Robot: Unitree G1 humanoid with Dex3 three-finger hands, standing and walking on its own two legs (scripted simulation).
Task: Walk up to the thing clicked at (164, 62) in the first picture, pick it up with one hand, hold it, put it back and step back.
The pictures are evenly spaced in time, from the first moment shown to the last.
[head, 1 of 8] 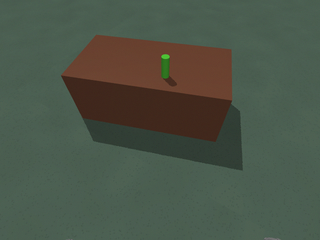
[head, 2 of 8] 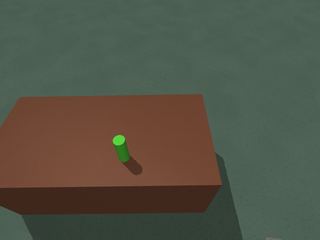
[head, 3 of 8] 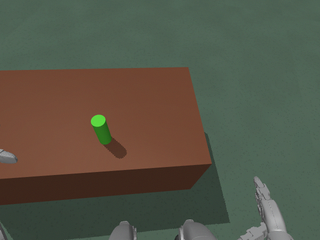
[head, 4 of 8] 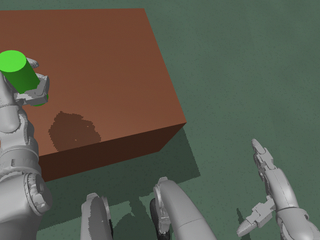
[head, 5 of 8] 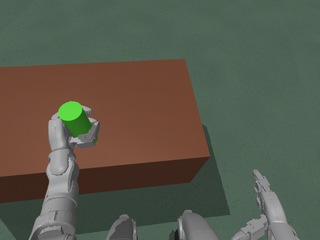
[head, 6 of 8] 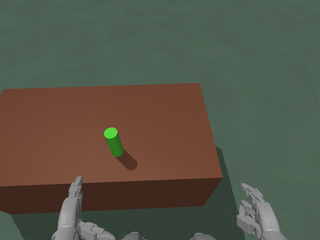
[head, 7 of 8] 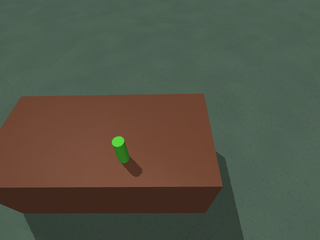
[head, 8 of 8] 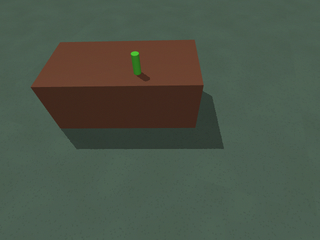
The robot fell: no
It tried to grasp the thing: yes
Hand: left
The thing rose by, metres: 0.28
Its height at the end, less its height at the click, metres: +0.00
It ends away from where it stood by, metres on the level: 0.00
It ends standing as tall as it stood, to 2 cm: yes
